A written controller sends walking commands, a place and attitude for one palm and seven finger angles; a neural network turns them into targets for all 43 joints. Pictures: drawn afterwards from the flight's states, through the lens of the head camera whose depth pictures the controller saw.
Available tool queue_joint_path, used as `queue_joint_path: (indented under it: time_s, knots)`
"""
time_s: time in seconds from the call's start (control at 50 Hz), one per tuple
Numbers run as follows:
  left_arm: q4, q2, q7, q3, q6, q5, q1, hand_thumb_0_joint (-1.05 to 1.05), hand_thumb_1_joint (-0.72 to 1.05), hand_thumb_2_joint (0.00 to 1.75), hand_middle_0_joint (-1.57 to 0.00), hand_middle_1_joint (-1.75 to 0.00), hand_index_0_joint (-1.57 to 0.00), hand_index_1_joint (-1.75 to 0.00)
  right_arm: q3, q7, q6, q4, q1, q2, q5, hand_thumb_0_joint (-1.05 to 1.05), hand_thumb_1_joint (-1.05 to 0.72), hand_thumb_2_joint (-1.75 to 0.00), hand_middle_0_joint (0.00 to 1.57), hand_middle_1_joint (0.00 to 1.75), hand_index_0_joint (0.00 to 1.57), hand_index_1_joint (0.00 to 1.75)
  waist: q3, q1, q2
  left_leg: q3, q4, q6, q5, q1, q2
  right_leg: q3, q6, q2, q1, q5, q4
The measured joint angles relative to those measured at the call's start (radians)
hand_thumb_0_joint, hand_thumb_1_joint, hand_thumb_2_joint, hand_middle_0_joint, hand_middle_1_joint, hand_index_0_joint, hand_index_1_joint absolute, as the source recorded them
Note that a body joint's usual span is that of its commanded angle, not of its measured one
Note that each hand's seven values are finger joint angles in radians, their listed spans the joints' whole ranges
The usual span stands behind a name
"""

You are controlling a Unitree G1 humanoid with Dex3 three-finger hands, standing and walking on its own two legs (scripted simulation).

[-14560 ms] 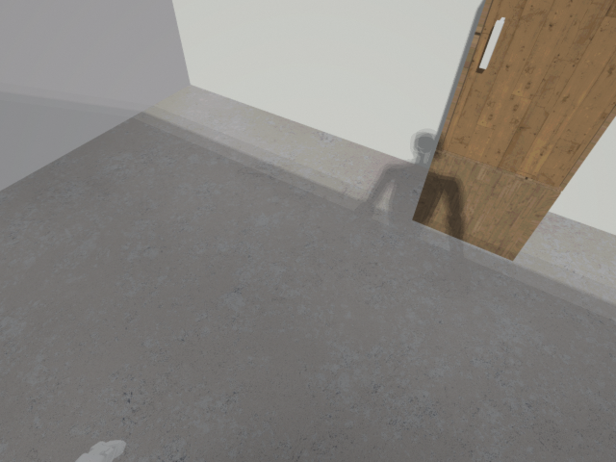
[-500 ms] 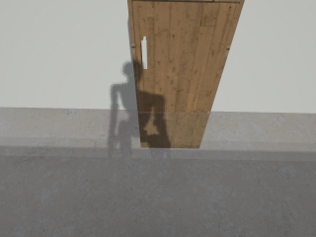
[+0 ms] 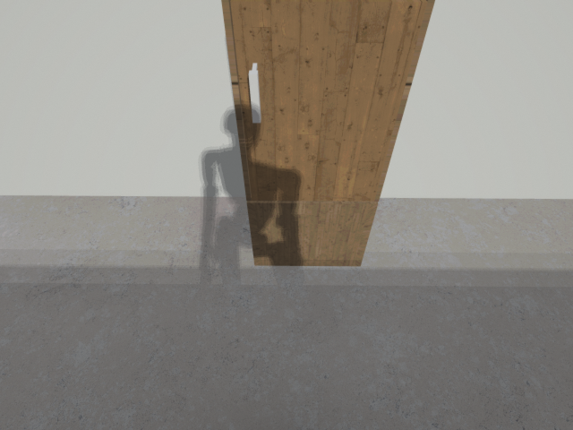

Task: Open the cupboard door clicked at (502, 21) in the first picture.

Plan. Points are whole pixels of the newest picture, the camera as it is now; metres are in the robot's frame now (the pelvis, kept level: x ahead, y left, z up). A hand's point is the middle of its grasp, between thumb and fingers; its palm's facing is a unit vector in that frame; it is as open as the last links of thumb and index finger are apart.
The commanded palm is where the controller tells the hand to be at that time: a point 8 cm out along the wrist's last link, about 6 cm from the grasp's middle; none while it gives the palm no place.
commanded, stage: look again from close up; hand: left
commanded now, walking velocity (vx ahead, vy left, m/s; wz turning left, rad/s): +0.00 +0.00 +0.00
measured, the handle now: (255, 93) +0.83 +0.12 +0.05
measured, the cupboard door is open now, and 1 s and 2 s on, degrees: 0 0 0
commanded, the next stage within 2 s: shuffle to correct the standing spot in 0.28 s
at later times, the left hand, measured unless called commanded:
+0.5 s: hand out of the picture +0.00 +0.14 -0.18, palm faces +0.04 -0.99 -0.17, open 7.4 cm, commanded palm none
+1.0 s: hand (196, 398) +0.21 +0.17 -0.18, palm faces +0.00 -0.98 -0.17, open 7.3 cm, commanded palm none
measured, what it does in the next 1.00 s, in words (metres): walks ahead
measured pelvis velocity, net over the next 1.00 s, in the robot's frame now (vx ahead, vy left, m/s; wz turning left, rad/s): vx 0.17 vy -0.01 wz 0.00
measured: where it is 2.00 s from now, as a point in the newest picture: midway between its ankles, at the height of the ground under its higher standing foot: (307, 417)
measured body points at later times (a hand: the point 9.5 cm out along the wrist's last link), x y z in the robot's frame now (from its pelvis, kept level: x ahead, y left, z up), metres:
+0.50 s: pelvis +0.02 -0.02 +0.00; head +0.03 -0.02 +0.45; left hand +0.00 +0.19 -0.16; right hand +0.00 -0.22 -0.17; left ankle +0.03 +0.10 -0.74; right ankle -0.01 -0.11 -0.74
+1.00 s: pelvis +0.17 -0.01 +0.00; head +0.21 +0.00 +0.45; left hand +0.21 +0.22 -0.16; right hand +0.07 -0.20 -0.14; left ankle +0.07 +0.10 -0.74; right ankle +0.23 -0.16 -0.67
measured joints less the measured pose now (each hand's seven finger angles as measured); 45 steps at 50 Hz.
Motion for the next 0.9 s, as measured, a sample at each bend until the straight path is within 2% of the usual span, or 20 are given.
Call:
queue_joint_path:
  time_s: [0.44, 0.54, 0.66, 0.7, 0.74, 0.78, 0.82, 0.86, 0.9]
  knots:
    - [-0.006, 0.013, -0.003, 0.002, -0.011, 0.001, -0.008, 0.01, 0.91, 0.90, -0.19, -0.30, -0.20, -0.30, 0.001, -0.004, -0.006, -0.003, -0.027, -0.020, -0.002, 0.00, -0.91, -0.90, 0.20, 0.30, 0.20, 0.30, 0.006, 0.004, -0.004, -0.010, 0.001, -0.024, -0.021, 0.021, 0.020, -0.008, -0.021, 0.021, 0.029, -0.017, -0.016]
    - [-0.014, 0.021, -0.015, 0.020, -0.003, 0.007, 0.019, 0.00, 0.91, 0.90, -0.19, -0.30, -0.20, -0.30, -0.008, 0.005, 0.004, -0.005, 0.002, -0.022, -0.010, 0.00, -0.91, -0.90, 0.20, 0.30, 0.20, 0.30, -0.014, 0.006, -0.005, -0.017, 0.092, -0.025, -0.102, -0.004, 0.032, -0.013, -0.030, 0.029, 0.027, -0.065, 0.031]
    - [-0.020, 0.030, -0.020, 0.047, -0.015, 0.013, 0.068, 0.00, 0.91, 0.90, -0.19, -0.30, -0.20, -0.30, -0.022, 0.017, 0.010, -0.016, 0.033, -0.026, -0.013, 0.00, -0.91, -0.90, 0.20, 0.30, 0.20, 0.30, -0.020, 0.011, -0.008, -0.035, 0.337, -0.012, -0.264, -0.101, 0.063, -0.046, -0.037, 0.050, 0.060, -0.119, 0.039]
    - [-0.014, 0.033, -0.021, 0.051, -0.019, 0.015, 0.082, 0.00, 0.91, 0.90, -0.19, -0.30, -0.20, -0.30, -0.024, 0.017, -0.001, -0.028, 0.029, -0.029, -0.011, 0.00, -0.91, -0.90, 0.20, 0.30, 0.20, 0.30, -0.009, 0.012, -0.022, -0.026, 0.302, -0.010, -0.262, -0.101, 0.065, -0.045, -0.028, 0.042, 0.070, -0.144, 0.056]
    - [-0.004, 0.036, -0.028, 0.053, -0.014, 0.009, 0.093, 0.00, 0.91, 0.90, -0.19, -0.30, -0.20, -0.30, -0.025, 0.012, -0.030, -0.043, 0.024, -0.030, -0.014, 0.00, -0.91, -0.90, 0.20, 0.30, 0.20, 0.30, 0.004, 0.011, -0.046, -0.004, 0.245, -0.010, -0.176, -0.077, 0.053, -0.028, -0.022, 0.019, 0.037, -0.193, 0.160]
    - [0.011, 0.036, -0.037, 0.052, 0.004, 0.011, 0.085, 0.01, 0.91, 0.90, -0.19, -0.30, -0.20, -0.30, -0.027, 0.001, -0.055, -0.057, 0.024, -0.031, -0.019, 0.00, -0.91, -0.90, 0.20, 0.30, 0.20, 0.30, 0.011, 0.003, -0.054, 0.022, 0.247, -0.006, -0.195, -0.052, 0.045, -0.006, -0.029, 0.007, -0.059, -0.233, 0.394]
    - [0.014, 0.040, -0.044, 0.055, 0.017, 0.018, 0.062, 0.01, 0.91, 0.90, -0.19, -0.30, -0.20, -0.30, -0.024, -0.008, -0.067, -0.063, 0.037, -0.028, -0.020, 0.00, -0.91, -0.90, 0.20, 0.30, 0.20, 0.30, 0.012, -0.011, -0.048, 0.031, 0.200, -0.004, -0.207, -0.010, 0.042, -0.004, -0.031, -0.002, -0.166, -0.197, 0.594]
    - [-0.001, 0.053, -0.051, 0.060, 0.018, 0.021, 0.024, 0.01, 0.91, 0.90, -0.19, -0.30, -0.20, -0.30, -0.018, -0.013, -0.074, -0.056, 0.058, -0.017, -0.018, 0.00, -0.91, -0.90, 0.20, 0.30, 0.20, 0.30, 0.015, -0.019, -0.043, 0.028, 0.129, -0.012, -0.188, 0.035, 0.040, -0.010, -0.019, -0.024, -0.258, -0.130, 0.695]
    - [-0.028, 0.068, -0.056, 0.066, 0.014, 0.022, -0.020, 0.01, 0.91, 0.90, -0.19, -0.30, -0.20, -0.30, -0.010, -0.015, -0.079, -0.041, 0.081, -0.001, -0.017, 0.00, -0.91, -0.90, 0.20, 0.30, 0.20, 0.30, 0.021, -0.019, -0.040, 0.022, 0.060, -0.016, -0.168, 0.080, 0.042, -0.010, -0.005, -0.046, -0.336, -0.072, 0.723]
